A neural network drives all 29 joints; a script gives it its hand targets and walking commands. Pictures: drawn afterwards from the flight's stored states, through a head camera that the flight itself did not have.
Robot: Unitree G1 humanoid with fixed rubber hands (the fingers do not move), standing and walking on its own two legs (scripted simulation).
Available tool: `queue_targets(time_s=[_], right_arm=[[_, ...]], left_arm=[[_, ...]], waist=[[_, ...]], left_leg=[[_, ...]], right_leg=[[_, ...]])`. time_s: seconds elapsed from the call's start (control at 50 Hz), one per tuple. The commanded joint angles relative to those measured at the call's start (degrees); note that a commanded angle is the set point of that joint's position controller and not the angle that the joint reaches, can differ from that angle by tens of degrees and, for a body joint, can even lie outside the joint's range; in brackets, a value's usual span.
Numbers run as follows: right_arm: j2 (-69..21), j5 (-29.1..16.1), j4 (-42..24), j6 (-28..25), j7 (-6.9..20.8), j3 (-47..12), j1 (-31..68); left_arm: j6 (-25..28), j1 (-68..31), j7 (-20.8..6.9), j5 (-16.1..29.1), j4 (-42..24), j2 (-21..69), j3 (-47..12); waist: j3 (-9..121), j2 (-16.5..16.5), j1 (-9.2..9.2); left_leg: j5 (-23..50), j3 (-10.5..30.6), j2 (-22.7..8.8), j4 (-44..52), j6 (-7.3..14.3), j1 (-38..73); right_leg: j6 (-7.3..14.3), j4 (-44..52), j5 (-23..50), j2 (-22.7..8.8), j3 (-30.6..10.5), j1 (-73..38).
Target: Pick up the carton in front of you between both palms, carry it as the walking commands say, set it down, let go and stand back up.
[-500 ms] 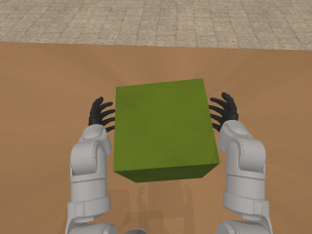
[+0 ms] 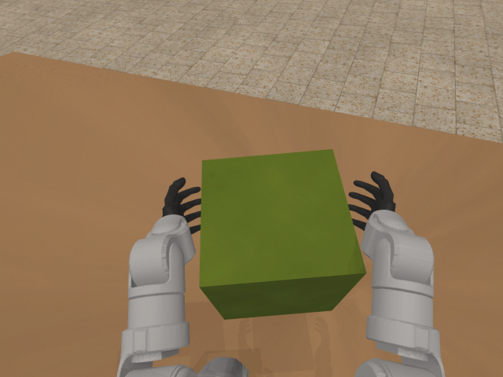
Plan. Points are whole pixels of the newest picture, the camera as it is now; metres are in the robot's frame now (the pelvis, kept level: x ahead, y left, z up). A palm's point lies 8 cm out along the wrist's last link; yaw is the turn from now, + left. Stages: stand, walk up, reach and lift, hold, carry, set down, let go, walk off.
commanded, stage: carry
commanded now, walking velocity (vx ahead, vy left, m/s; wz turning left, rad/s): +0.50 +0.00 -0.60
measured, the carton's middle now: (273, 242) +0.34 +0.02 +0.00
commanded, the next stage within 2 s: none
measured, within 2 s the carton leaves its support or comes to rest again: neither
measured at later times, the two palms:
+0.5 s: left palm (276, 110) +0.65 +0.03 +0.05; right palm (421, 146) +0.53 -0.26 +0.06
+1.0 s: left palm (359, 62) +0.89 -0.19 +0.04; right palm (485, 98) +0.74 -0.45 +0.03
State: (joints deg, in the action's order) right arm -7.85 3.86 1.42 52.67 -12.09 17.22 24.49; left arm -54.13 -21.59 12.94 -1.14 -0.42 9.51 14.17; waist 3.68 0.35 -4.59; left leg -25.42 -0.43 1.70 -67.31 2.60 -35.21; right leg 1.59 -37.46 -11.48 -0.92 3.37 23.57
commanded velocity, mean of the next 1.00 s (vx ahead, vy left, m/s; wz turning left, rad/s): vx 0.50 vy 0.00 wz -0.60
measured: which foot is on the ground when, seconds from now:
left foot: up 0.00-0.20, down 0.22-0.62, up 0.64-1.00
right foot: down 0.00-0.20, up 0.22-0.60, down 0.62-1.00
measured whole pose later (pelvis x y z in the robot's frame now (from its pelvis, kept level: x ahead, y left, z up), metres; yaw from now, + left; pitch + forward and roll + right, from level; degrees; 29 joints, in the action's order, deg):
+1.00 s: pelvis +0.53 -0.15 -0.06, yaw -33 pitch +4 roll -1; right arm -7.1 3.6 -2.8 50.5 -12.0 15.8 22.9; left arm -52.4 -24.1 12.1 -1.0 -1.7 8.7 12.7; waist 2.5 2.1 -4.0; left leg 0.7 1.6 -2.1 -38.3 -0.3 -38.3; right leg 7.8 -31.3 -16.6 9.0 -5.8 10.1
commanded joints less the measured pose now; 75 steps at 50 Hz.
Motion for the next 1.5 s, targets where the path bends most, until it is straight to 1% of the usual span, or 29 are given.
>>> queue_targets(time_s=[0.0, 0.14, 0.16, 0.18, 0.22, 0.24, 0.26, 0.3, 0.4, 0.54, 0.58, 0.6, 0.62, 0.64, 0.66, 0.72, 0.84, 0.88, 1.02, 1.06, 1.08, 1.1, 1.12, 1.16, 1.22, 1.34, 1.38, 1.46, 1.48], right_arm=[[-42.9, -5.9, -0.2, -1.6, 0.0, -31.3, 30.3], [-37.6, -7.3, -5.9, -2.4, 0.0, -32.3, 27.4], [-36.9, -5.5, -4.6, -1.7, -0.1, -32.3, 25.6], [-36.0, -5.8, -2.1, -1.9, -0.2, -29.6, 24.4], [-33.9, -5.0, -1.3, -1.4, -0.6, -29.2, 21.9], [-35.9, -4.8, 0.0, -0.8, -0.8, -29.5, 23.3], [-35.6, -5.5, -0.8, -0.4, -0.6, -29.7, 23.6], [-40.9, -9.0, -2.0, -0.8, 0.7, -32.5, 29.3], [-44.7, -12.8, -5.5, -4.1, 2.2, -36.2, 36.3], [-37.5, -11.9, -8.9, -4.1, 0.0, -37.7, 29.9], [-37.2, -8.0, -3.7, -2.1, -0.9, -35.4, 23.4], [-36.7, -9.1, -4.2, -1.3, -0.9, -36.3, 24.5], [-37.5, -8.8, -5.9, -1.2, -1.1, -35.7, 28.0], [-35.9, -9.8, -4.1, -0.2, -1.4, -35.7, 30.1], [-36.9, -10.0, -1.8, 0.2, -1.2, -33.5, 24.4], [-43.7, -10.7, -4.8, -0.5, -0.6, -34.0, 32.6], [-42.7, -8.4, -5.8, -2.5, 0.4, -35.0, 33.0], [-44.0, -9.5, -4.4, -2.2, 0.4, -35.6, 30.3], [-35.3, -7.3, -3.2, -0.8, 0.0, -31.8, 25.5], [-33.5, -8.3, -1.1, -0.9, -0.2, -30.4, 25.1], [-30.8, -4.8, 1.2, -0.4, -0.6, -28.2, 21.5], [-30.9, -5.0, 1.1, -0.5, -0.8, -27.1, 22.4], [-29.7, -4.0, 1.1, 0.1, -1.2, -27.0, 22.5], [-39.9, -7.0, 3.6, 0.3, 0.0, -29.7, 27.3], [-44.8, -10.2, -6.3, -2.9, 1.8, -34.8, 38.5], [-43.5, -9.5, 1.4, -5.5, 1.5, -34.1, 29.4], [-43.1, -7.9, 0.1, -5.6, 1.1, -35.2, 29.0], [-42.7, -12.5, -6.6, -5.6, 1.7, -38.2, 34.8], [-42.3, -13.9, -4.8, -4.9, 1.3, -38.4, 30.5]], left_arm=[[3.9, -42.6, -3.8, 14.5, -6.7, 43.4, -37.6], [3.2, -31.4, -2.6, 12.5, -2.2, 40.6, -35.3], [3.0, -32.4, -2.7, 11.5, -2.8, 39.8, -36.7], [2.5, -33.7, -2.3, 11.6, -2.1, 40.7, -36.9], [1.2, -32.0, -2.0, 10.1, -1.8, 38.5, -34.1], [1.3, -33.7, -1.4, 10.2, -1.9, 38.9, -35.2], [0.9, -31.8, -0.9, 8.1, -0.3, 39.9, -33.6], [0.9, -35.1, -1.3, 9.2, 3.0, 43.9, -31.7], [4.0, -34.1, -1.0, 5.0, 4.2, 46.2, -31.7], [4.3, -28.5, -0.2, 5.2, -0.1, 38.0, -29.7], [3.7, -29.2, -0.6, 5.6, -2.6, 34.5, -29.9], [3.3, -27.9, -0.6, 6.3, -2.5, 33.6, -29.3], [2.4, -27.0, 0.0, 4.2, 1.2, 32.8, -28.0], [2.3, -24.8, 0.5, 4.2, 1.7, 31.3, -26.8], [1.6, -26.1, 0.7, 5.1, 1.5, 31.6, -27.3], [2.7, -38.2, -1.9, 11.6, -7.7, 40.8, -33.4], [3.7, -35.9, -2.8, 10.7, -5.6, 41.8, -35.4], [4.3, -36.5, -2.9, 12.1, -7.5, 39.8, -35.8], [2.7, -30.1, -0.3, 8.0, -2.9, 36.1, -32.8], [2.1, -31.0, 0.2, 7.1, -0.7, 36.5, -33.7], [1.0, -29.7, -0.2, 7.4, 1.9, 38.1, -33.7], [0.4, -30.5, -0.3, 7.0, 3.0, 37.8, -33.0], [-0.4, -32.9, -0.3, 7.5, 4.2, 37.6, -32.3], [0.8, -37.0, -0.3, 7.7, 1.5, 42.4, -31.4], [2.6, -37.9, -2.0, 6.4, 3.1, 47.8, -30.3], [6.8, -33.4, -1.5, 6.0, 3.9, 44.7, -31.5], [7.0, -32.5, -1.0, 4.3, 4.1, 42.7, -30.7], [7.0, -32.1, -0.5, 4.6, 0.2, 42.8, -30.2], [6.7, -30.8, -0.3, 5.9, -2.5, 40.4, -30.6]], waist=[[18.6, -10.4, 0.49], [19.4, -5.7, -0.06], [21.6, -7.8, 4.21], [24.7, 2.1, 7.35], [28.8, 17.7, 8.07], [28.3, 13.4, 10.0], [23.9, 9.5, 7.1], [22.2, 2.9, 7.35], [20.6, 12.2, 6.85], [17.9, 9.0, 8.88], [20.7, 4.3, 5.13], [22.9, -1.7, 3.66], [25.0, -13.2, 4.07], [25.6, -14.7, 0.4], [26.3, -11.4, -2.4], [21.6, -1.6, 2.5], [20.7, -5.1, 1.69], [17.6, -4.1, 0.3], [17.7, -1.1, -1.18], [23.8, -1.8, 6.56], [28.2, 9.6, 6.0], [30.4, 17.4, 6.94], [27.3, 12.9, 8.79], [23.4, 3.9, 6.35], [17.6, 2.7, 5.29], [18.7, 6.9, 7.11], [17.4, 2.0, 8.64], [16.1, 12.9, 9.05], [16.2, 9.7, 8.75]], left_leg=[[4.4, 0.2, -1.5, 13.7, -0.1, -5.2], [30.3, -4.5, 1.3, 38.4, -0.1, 12.3], [34.3, -0.2, -2.2, 41.8, 1.0, 23.1], [41.4, 6.0, -9.1, 41.4, 1.2, 35.6], [46.5, 33.5, -27.3, 37.6, 11.8, 52.2], [36.6, 37.3, -27.1, 39.3, 16.2, 51.9], [23.1, 33.1, -25.9, 41.3, 13.0, 44.0], [26.8, 23.6, -21.2, 42.3, 10.0, 35.3], [32.5, 9.1, -19.8, 45.6, 6.7, 32.4], [45.0, -5.2, -16.0, 36.7, 1.6, 38.2], [47.0, -9.6, -15.2, 21.6, -2.0, 34.2], [28.4, -8.8, -12.6, 10.2, -4.2, 22.9], [-7.6, -9.0, -6.1, -2.3, -5.6, -0.4], [-13.4, -3.3, -2.5, -10.3, -5.6, -10.5], [-12.3, 0.0, -0.3, -14.7, -6.2, -16.3], [-1.5, 2.2, -5.9, -5.3, -4.4, -11.5], [11.0, 1.6, -4.4, 11.3, -4.5, -9.7], [21.3, -1.0, -2.8, 16.6, -3.9, -5.2], [39.8, -3.3, 1.3, 43.0, -1.4, 13.2], [47.9, 4.2, -9.9, 45.5, -0.4, 32.6], [56.4, 18.5, -21.8, 37.8, 2.6, 48.4], [44.7, 33.2, -28.5, 37.6, 4.9, 53.5], [28.7, 37.1, -29.3, 39.6, 9.3, 51.0], [11.0, 32.3, -26.1, 42.4, 9.7, 44.4], [-9.1, 23.9, -20.7, 52.0, 5.3, 22.6], [27.2, 3.7, -19.0, 46.5, 6.0, 34.2], [35.3, 5.8, -18.7, 45.1, 6.7, 34.4], [45.2, 0.7, -15.2, 42.9, 4.8, 33.5], [45.8, 0.2, -14.5, 40.8, 4.3, 32.9]], right_leg=[[11.9, 12.5, 20.6, -12.1, -20.1, -20.3], [7.3, 4.1, 32.7, -5.4, -11.2, -19.9], [4.5, -2.3, 24.4, -4.8, -10.0, -15.4], [1.9, -14.1, 11.3, -1.9, -7.8, -6.9], [0.9, -35.8, -25.6, 5.0, -4.7, 18.0], [1.6, -42.4, -25.7, 5.8, -5.2, 24.9], [2.4, -39.5, -20.9, 1.9, -6.1, 24.4], [1.6, -32.5, -16.2, -0.5, -5.5, 18.9], [1.6, -18.9, -4.2, -1.3, -2.7, 14.7], [2.9, 5.9, 9.0, 3.4, 5.2, 4.4], [5.7, 13.5, 17.2, 4.1, 5.1, -8.7], [7.7, 11.2, 23.3, -2.0, -3.5, -21.7], [14.0, 1.4, 51.6, -15.3, -23.0, -39.6], [18.4, 2.0, 56.7, -17.6, -34.4, -45.6], [21.1, 7.0, 39.2, -17.5, -39.7, -46.7], [14.5, 10.0, 33.0, -11.9, -27.1, -31.9], [15.1, 10.6, 39.2, -8.4, -22.7, -29.2], [10.1, 11.0, 44.9, -4.1, -19.2, -23.3], [10.2, -0.8, 29.4, 1.4, -18.0, -18.6], [4.1, -17.9, 13.6, 3.5, -12.8, -12.6], [3.0, -28.3, -14.9, 6.0, -11.8, 5.6], [1.8, -39.6, -26.3, 8.1, -7.6, 17.4], [0.9, -46.2, -27.0, 7.8, -6.7, 23.6], [1.8, -44.6, -17.5, 1.9, -6.7, 25.7], [2.5, -35.5, -12.6, 0.4, -6.8, 14.7], [1.0, -21.0, -3.9, -3.8, -3.8, 19.6], [1.9, -14.0, -1.5, -0.9, -0.8, 17.9], [2.4, -0.5, 6.0, 2.0, 4.2, 9.2], [2.5, 3.0, 5.4, 2.5, 4.1, 3.7]])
